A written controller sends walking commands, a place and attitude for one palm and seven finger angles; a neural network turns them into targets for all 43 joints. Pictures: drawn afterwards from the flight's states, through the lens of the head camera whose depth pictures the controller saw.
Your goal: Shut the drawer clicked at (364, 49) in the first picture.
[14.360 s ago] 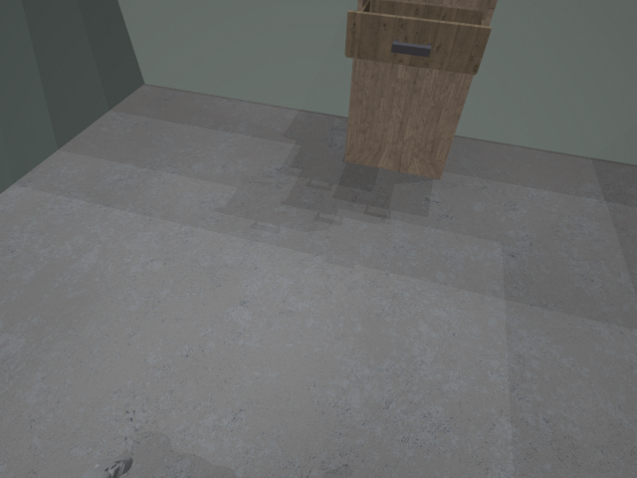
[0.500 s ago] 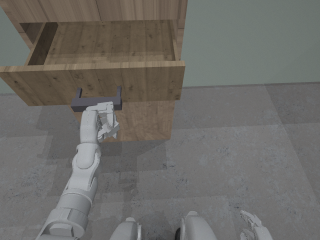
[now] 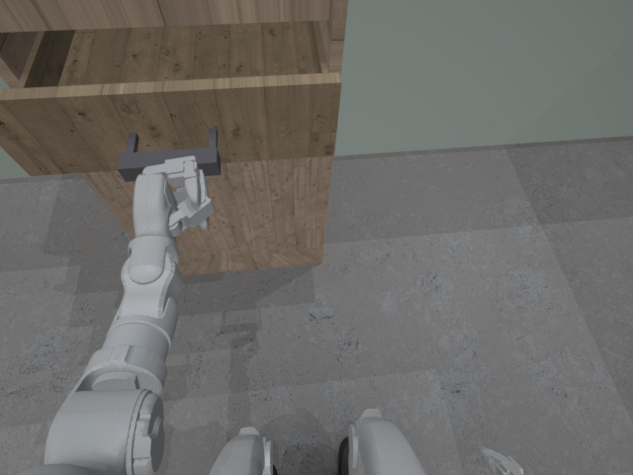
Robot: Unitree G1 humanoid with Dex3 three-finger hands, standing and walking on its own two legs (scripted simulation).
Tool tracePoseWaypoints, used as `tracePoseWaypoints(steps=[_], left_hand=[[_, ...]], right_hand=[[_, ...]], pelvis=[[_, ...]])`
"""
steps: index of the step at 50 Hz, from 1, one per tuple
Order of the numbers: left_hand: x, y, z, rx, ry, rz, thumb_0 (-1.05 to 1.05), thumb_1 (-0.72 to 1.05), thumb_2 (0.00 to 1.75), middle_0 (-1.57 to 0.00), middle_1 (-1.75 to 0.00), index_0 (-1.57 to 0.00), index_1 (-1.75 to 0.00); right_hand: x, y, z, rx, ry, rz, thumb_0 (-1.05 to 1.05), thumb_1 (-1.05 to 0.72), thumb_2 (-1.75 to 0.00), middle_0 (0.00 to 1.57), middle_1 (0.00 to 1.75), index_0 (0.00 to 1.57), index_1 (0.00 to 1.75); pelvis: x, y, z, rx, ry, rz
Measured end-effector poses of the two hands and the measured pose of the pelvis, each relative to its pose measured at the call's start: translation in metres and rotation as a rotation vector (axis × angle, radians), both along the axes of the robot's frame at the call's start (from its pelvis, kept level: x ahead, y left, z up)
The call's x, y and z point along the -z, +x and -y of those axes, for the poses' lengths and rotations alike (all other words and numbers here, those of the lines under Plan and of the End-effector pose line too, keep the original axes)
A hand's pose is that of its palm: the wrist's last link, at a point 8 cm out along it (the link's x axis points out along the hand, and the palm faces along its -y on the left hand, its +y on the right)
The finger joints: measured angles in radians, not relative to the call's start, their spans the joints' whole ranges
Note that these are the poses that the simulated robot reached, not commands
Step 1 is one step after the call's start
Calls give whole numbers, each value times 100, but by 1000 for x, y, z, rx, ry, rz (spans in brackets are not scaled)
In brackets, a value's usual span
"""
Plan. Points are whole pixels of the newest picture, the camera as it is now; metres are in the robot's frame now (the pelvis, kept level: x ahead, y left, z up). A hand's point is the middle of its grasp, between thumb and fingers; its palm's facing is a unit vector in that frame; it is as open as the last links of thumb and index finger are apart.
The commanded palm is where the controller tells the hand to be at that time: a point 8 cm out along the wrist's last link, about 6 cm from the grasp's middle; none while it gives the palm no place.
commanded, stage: push the drawer shut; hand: left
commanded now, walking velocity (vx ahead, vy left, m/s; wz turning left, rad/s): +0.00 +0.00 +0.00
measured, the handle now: (172, 151) +0.53 +0.18 +0.05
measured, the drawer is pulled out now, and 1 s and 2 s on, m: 0.13 0.01 0.00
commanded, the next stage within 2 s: pull the fist back off the drawer in 1.44 s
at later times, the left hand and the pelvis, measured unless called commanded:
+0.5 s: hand (207, 164) +0.51 +0.13 +0.04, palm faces +0.06 -1.00 -0.04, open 2.9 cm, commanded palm +0.50 +0.19 +0.05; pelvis -0.01 +0.01 -0.01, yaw +0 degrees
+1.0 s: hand (206, 131) +0.57 +0.13 +0.05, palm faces +0.06 -1.00 -0.03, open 3.1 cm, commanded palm +0.55 +0.18 +0.05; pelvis +0.00 +0.01 -0.02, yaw -2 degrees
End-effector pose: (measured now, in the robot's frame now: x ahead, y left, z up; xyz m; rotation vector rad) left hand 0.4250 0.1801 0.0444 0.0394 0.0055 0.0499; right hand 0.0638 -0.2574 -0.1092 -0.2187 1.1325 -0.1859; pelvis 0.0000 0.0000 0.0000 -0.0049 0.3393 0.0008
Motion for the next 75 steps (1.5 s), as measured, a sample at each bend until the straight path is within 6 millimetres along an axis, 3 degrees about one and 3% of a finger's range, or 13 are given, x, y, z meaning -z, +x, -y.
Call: tracePoseWaypoints(steps=[36, 55, 75], left_hand=[[-3, 87, -4, -15, -2, -9, 0, 75, 92, -140, -160, -140, -160], [-6, 126, -9, -14, -7, -21, 2, 72, 91, -140, -159, -140, -160], [-5, 134, -24, -1, -5, -32, 0, 54, 91, -140, -160, -143, -160]], right_hand=[[0, -92, -10, 84, -33, -252, 1, -90, -90, 21, 30, 20, 30], [-4, -110, -21, 122, -24, -344, 0, -90, -90, 21, 30, 20, 30], [-4, -135, -25, 113, -65, -374, 0, -90, -90, 21, 30, 20, 30]], pelvis=[[14, -7, -10, 7, -28, -102], [17, 1, -13, 14, -44, -147], [29, -17, -16, -8, -71, -178]])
